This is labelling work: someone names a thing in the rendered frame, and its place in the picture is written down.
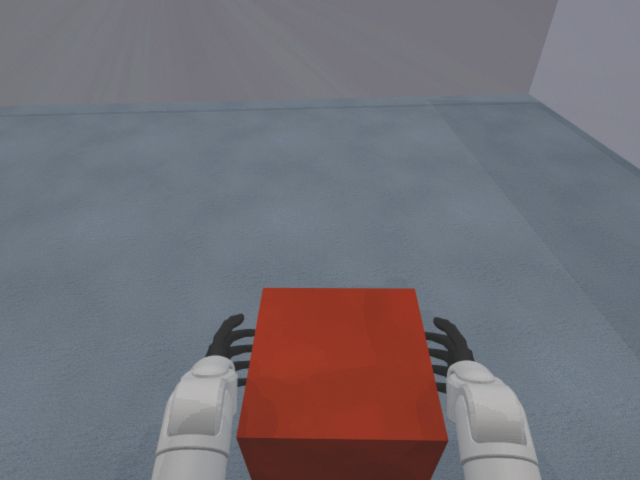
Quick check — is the robot right forearm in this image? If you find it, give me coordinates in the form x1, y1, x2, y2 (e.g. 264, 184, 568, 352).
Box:
446, 360, 541, 480

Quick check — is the robot right hand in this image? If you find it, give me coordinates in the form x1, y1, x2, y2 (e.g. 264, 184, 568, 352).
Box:
425, 317, 475, 394

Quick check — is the robot left hand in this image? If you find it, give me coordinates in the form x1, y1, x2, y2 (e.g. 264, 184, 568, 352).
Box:
205, 314, 255, 387

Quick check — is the robot left forearm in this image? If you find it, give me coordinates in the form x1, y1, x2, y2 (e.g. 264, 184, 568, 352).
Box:
151, 355, 238, 480

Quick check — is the carton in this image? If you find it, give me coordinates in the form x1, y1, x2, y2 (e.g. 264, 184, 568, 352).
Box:
236, 288, 448, 480

